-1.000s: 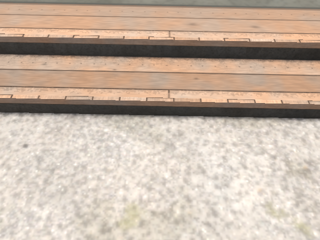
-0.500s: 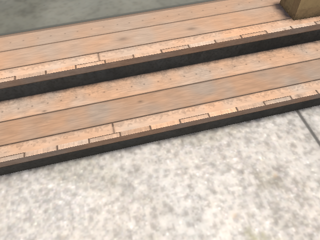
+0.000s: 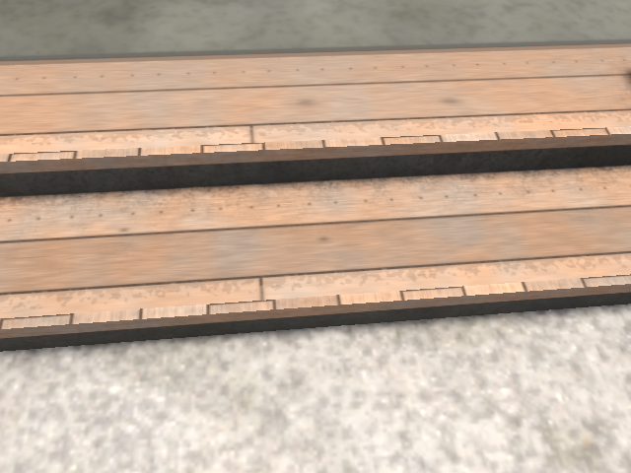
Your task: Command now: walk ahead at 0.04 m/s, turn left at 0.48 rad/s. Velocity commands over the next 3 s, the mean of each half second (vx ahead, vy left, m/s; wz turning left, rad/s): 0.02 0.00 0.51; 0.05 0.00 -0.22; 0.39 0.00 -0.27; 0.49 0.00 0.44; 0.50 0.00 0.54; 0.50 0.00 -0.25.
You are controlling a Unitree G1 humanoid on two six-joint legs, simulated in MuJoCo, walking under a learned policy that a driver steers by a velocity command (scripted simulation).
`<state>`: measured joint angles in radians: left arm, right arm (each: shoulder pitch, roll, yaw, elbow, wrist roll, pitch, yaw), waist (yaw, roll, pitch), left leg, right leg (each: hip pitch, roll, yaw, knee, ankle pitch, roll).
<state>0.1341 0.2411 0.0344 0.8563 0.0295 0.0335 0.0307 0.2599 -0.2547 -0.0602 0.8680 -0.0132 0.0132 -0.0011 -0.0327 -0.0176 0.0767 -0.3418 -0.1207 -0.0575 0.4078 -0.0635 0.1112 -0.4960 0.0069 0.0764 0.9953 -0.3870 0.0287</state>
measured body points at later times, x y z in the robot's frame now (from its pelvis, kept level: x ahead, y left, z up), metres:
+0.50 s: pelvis +0.01 -0.06 +0.01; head +0.05 -0.08 +0.46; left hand +0.03 +0.24 -0.09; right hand +0.19 -0.30 -0.13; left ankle -0.04 +0.07 -0.65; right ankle +0.03 -0.14 -0.74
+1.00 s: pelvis +0.01 -0.07 +0.00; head +0.02 -0.08 +0.45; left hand +0.07 +0.22 -0.12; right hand +0.13 -0.33 -0.13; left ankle -0.05 +0.06 -0.74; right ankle +0.00 -0.16 -0.72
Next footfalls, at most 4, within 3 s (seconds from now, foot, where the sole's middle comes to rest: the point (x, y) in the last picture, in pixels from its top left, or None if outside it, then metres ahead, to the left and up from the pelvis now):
0.28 right None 0.07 -0.13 -0.77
0.68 left None -0.01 0.07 -0.77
1.04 right None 0.05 -0.16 -0.77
1.54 left None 0.41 -0.04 -0.77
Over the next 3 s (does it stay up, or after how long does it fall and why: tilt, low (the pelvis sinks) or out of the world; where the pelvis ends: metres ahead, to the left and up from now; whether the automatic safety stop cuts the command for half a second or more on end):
stays up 0.95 0.14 0.14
